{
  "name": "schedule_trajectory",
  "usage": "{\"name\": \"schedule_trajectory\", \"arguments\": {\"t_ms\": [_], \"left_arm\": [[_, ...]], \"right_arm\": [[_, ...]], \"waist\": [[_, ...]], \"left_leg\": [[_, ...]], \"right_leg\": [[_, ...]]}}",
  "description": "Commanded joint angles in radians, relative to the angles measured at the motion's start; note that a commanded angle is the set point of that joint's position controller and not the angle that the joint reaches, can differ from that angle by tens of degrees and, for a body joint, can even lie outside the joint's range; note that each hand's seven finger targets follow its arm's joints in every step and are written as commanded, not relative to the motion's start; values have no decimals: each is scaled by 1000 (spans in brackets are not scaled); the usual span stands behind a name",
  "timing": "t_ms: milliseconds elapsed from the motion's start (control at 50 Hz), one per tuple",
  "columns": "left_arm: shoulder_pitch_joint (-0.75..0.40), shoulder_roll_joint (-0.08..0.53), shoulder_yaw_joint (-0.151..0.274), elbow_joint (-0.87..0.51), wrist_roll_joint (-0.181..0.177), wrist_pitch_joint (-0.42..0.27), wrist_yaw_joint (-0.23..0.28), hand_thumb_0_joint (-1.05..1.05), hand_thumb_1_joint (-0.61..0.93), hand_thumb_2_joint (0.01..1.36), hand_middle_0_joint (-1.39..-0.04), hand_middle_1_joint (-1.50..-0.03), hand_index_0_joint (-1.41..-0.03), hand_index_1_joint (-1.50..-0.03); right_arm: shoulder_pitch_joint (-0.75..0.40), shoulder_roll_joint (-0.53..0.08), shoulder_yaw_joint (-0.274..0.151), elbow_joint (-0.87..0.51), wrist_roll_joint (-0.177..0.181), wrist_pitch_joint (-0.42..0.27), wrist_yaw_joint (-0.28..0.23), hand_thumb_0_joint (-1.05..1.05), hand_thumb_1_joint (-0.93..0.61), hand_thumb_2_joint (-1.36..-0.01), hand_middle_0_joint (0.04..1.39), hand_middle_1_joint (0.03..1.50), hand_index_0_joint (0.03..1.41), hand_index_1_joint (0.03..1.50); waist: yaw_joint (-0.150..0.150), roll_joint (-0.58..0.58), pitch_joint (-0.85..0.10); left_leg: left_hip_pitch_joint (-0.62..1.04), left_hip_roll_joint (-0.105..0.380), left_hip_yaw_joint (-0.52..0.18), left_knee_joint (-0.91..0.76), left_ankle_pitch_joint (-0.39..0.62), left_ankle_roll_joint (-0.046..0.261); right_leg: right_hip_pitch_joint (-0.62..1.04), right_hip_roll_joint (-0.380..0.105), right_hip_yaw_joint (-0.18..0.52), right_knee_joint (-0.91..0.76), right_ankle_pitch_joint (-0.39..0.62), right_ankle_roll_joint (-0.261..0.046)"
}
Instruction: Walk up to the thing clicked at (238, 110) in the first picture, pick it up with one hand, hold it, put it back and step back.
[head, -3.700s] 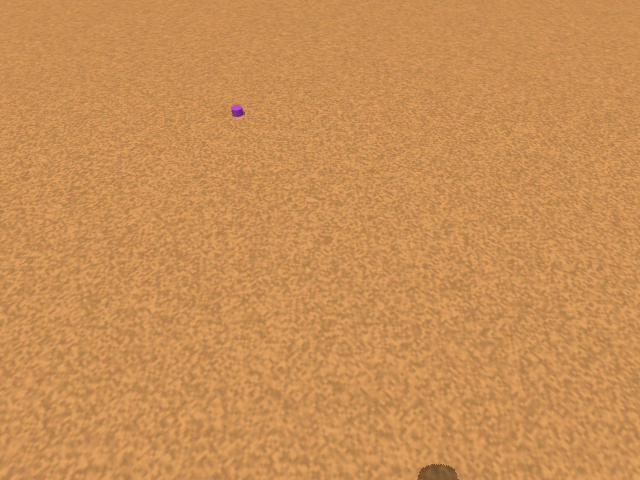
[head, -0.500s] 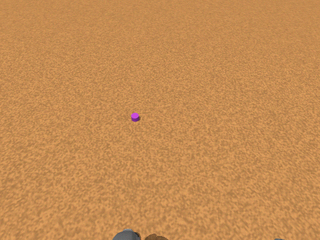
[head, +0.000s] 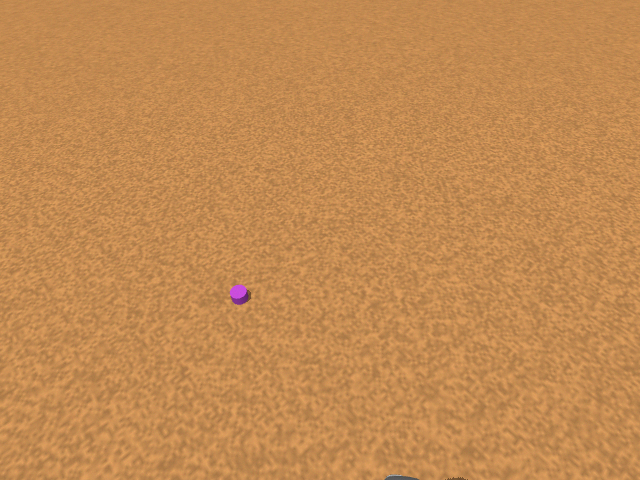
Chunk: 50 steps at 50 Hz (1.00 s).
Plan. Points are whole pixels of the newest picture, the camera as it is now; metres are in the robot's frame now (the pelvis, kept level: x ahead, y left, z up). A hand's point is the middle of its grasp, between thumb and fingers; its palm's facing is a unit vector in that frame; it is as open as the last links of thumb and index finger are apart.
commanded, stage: walk up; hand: left
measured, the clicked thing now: (239, 294) +0.88 +0.29 -0.74
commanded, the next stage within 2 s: none
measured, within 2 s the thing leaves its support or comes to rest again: neither
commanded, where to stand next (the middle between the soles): +0.50 +0.03 m, yaw +3 degrees
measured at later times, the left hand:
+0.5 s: hand (108, 472) +0.19 +0.31 -0.15, palm faces +0.02 -0.93 -0.36, open 7.4 cm
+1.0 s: hand (154, 316) +0.42 +0.28 -0.11, palm faces +0.02 -0.90 -0.43, open 7.4 cm
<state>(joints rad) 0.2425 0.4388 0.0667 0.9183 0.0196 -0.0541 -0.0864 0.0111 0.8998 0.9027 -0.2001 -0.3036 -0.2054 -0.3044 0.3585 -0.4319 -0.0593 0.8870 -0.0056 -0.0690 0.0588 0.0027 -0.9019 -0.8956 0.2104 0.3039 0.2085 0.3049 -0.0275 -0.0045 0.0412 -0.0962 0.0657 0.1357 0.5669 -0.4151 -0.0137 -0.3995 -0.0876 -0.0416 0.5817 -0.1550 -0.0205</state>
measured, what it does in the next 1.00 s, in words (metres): walks ahead: left foot, then right foot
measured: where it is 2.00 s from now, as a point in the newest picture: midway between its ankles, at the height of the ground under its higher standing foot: (314, 403)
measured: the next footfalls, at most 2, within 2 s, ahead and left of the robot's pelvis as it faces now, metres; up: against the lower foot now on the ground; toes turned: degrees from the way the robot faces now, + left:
left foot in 0.44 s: +0.30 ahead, +0.14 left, +0.00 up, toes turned +8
right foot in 0.88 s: +0.50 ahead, -0.10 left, +0.00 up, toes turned -1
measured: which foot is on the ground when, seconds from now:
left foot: down 0.00-0.02, up 0.04-0.42, down 0.44-0.90, up 0.92-1.00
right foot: down 0.00-0.44, up 0.46-0.86, down 0.88-1.00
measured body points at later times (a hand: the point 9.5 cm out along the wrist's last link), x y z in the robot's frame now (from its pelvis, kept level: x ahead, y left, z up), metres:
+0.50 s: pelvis +0.18 +0.03 +0.00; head +0.20 +0.05 +0.45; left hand +0.19 +0.36 -0.13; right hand +0.29 -0.30 -0.09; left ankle +0.26 +0.14 -0.72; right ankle +0.12 -0.12 -0.69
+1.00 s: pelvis +0.35 +0.00 +0.00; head +0.36 -0.03 +0.45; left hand +0.41 +0.33 -0.08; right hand +0.40 -0.32 -0.13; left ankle +0.31 +0.13 -0.67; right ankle +0.42 -0.12 -0.72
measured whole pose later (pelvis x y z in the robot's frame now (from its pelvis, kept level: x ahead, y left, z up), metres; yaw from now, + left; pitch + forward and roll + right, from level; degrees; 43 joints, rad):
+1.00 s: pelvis +0.35 +0.00 +0.00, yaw +2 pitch -3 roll +1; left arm 0.26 0.39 0.05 0.87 0.00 -0.09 -0.04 0.01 0.90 0.90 -0.20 -0.30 -0.21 -0.30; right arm 0.32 -0.43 -0.05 0.89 0.00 -0.02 0.04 0.00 -0.91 -0.90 0.21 0.30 0.20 0.30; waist 0.01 0.06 0.09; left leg -0.35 0.02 0.01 1.03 -0.44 0.03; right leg -0.32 -0.05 -0.06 0.60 -0.22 -0.02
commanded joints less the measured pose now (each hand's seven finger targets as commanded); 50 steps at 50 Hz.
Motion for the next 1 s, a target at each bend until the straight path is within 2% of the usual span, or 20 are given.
{"name": "schedule_trajectory", "arguments": {"t_ms": [0, 20, 40, 120, 200, 320, 400, 420, 440, 460, 540, 680, 780, 820, 840, 860, 880, 900, 920, 980], "left_arm": [[219, 361, 100, -33, -9, -55, 48, 0, 900, 900, -200, -300, -200, -300], [172, 348, 91, -50, -21, -49, 50, 0, 900, 900, -200, -300, -200, -300], [123, 316, 84, -62, -30, -46, 53, 0, 900, 900, -200, -300, -200, -300], [31, 239, 58, -101, -21, -52, 57, 0, 900, 900, -200, -300, -200, -300], [54, 243, 65, -120, -13, -57, 56, 0, 900, 900, -200, -300, -200, -300], [68, 254, 62, -135, -13, -51, 51, 0, 900, 900, -200, -300, -200, -300], [52, 203, 34, -142, -7, -39, 54, 0, 900, 900, -200, -300, -200, -300], [103, 130, 8, -148, -15, -38, 54, 0, 900, 900, -200, -300, -200, -300], [117, 133, 13, -142, -27, -29, 59, 0, 900, 900, -200, -300, -200, -300], [87, 224, 27, -118, -14, -19, 75, 0, 900, 900, -200, -300, -200, -300], [162, 203, 27, -48, -27, -7, 58, 0, 900, 900, -200, -300, -200, -300], [44, 170, 32, -81, -4, -2, 27, 0, 900, 900, -200, -300, -200, -300], [6, 151, 36, -79, -8, -21, 23, 0, 900, 900, -200, -300, -200, -300], [96, 153, 43, -53, -6, -35, 35, 0, 900, 900, -200, -300, -200, -300], [163, 185, 57, -27, -5, -47, 47, 0, 900, 900, -200, -300, -200, -300], [233, 254, 79, -23, 4, -58, 60, 0, 900, 900, -200, -300, -200, -300], [235, 321, 88, -58, -1, -63, 71, 0, 900, 900, -200, -300, -200, -300], [201, 333, 85, -58, -20, -55, 69, 0, 900, 900, -200, -300, -200, -300], [175, 306, 80, -75, -28, -52, 70, 0, 900, 900, -200, -300, -200, -300], [85, 251, 57, -98, -28, -47, 75, 0, 900, 900, -200, -300, -200, -300]], "right_arm": [[-33, -142, -23, -124, 6, -19, -27, 0, -900, -900, 200, 300, 200, 300], [-79, -216, -45, -101, -4, -6, -38, 0, -900, -900, 200, 300, 200, 300], [-63, -225, -47, -81, 10, -5, -35, 0, -900, -900, 200, 300, 200, 300], [17, -197, -51, -21, 4, 3, -12, 0, -900, -900, 200, 300, 200, 300], [-61, -173, -52, -42, -14, 8, 6, 0, -900, -900, 200, 300, 200, 300], [-152, -158, -57, -66, -16, -7, 18, 0, -900, -900, 200, 300, 200, 300], [44, -212, -83, -4, -17, -25, -3, 0, -900, -900, 200, 300, 200, 300], [146, -291, -107, 4, -27, -33, -19, 0, -900, -900, 200, 300, 200, 300], [133, -359, -118, -31, -13, -36, -26, 0, -900, -900, 200, 300, 200, 300], [88, -353, -120, -40, 13, -29, -25, 0, -900, -900, 200, 300, 200, 300], [-43, -232, -69, -76, 11, -33, -36, 0, -900, -900, 200, 300, 200, 300], [-49, -262, -80, -102, 1, -35, -28, 0, -900, -900, 200, 300, 200, 300], [-55, -252, -74, -114, -2, -21, -20, 0, -900, -900, 200, 300, 200, 300], [-77, -241, -69, -130, 1, -10, -22, 0, -900, -900, 200, 300, 200, 300], [-50, -189, -49, -130, 2, -7, -23, 0, -900, -900, 200, 300, 200, 300], [-2, -123, -25, -141, 6, -10, -23, 0, -900, -900, 200, 300, 200, 300], [5, -94, -9, -153, 5, -5, -22, 0, -900, -900, 200, 300, 200, 300], [-30, -198, -40, -125, -2, 10, -36, 0, -900, -900, 200, 300, 200, 300], [-41, -217, -44, -114, 4, 11, -38, 0, -900, -900, 200, 300, 200, 300], [1, -197, -45, -67, 6, 19, -25, 0, -900, -900, 200, 300, 200, 300]], "waist": [[143, -308, -74], [129, -165, -25], [105, -110, -2], [39, -177, -2], [64, -154, 26], [75, -116, 23], [-51, 56, -72], [-87, 290, -134], [-76, 336, -108], [-61, 184, -80], [26, 142, 4], [0, 155, 59], [2, 137, 43], [60, 82, -14], [89, -29, -76], [114, -232, -127], [110, -310, -105], [111, -181, -63], [101, -122, -27], [45, -151, 20]], "left_leg": [[-585, -90, -53, 540, -101, 51], [-578, -20, -166, 609, -92, 51], [-569, 3, -210, 606, -18, 53], [-454, 36, -170, 454, 108, 35], [-466, 46, -137, 253, 155, 7], [-321, 26, -82, 56, 253, 17], [73, -30, -73, -48, 158, 65], [200, 130, -330, -180, -43, 121], [243, 345, -785, -346, -108, 205], [134, 378, -778, -324, -77, 261], [-60, 216, -326, -305, 185, 193], [-105, 223, -256, -361, 38, 253], [-138, 175, -196, -268, 129, 214], [-151, 175, -182, -119, 210, 188], [-192, 120, -133, 58, 272, 156], [-304, 24, -52, 328, 185, 109], [-532, -90, -73, 495, -99, 56], [-555, -45, -160, 559, -116, 54], [-574, -20, -198, 577, -80, 54], [-473, 26, -191, 462, 37, 38]], "right_leg": [[491, -340, 670, -381, -390, -179], [384, -357, 668, -367, -397, -218], [354, -310, 543, -352, -338, -218], [228, -177, 211, -344, -121, -181], [215, -186, 156, -367, -193, -209], [173, -185, 102, -313, -192, -186], [24, -114, 11, 59, 10, -119], [-105, -22, -65, 400, -44, -61], [-323, 136, -22, 541, -363, -27], [-303, 54, 102, 613, -363, -38], [-176, -18, 108, 497, -173, -16], [-148, -47, 38, 228, -89, 26], [5, 16, -25, 40, -29, 9], [174, 42, -33, -60, -8, -2], [321, 55, -3, -111, -36, -14], [434, -97, 217, -215, -178, -56], [512, -311, 612, -323, -248, -147], [434, -356, 663, -319, -252, -231], [406, -325, 570, -303, -172, -252], [237, -203, 299, -312, -120, -189]]}}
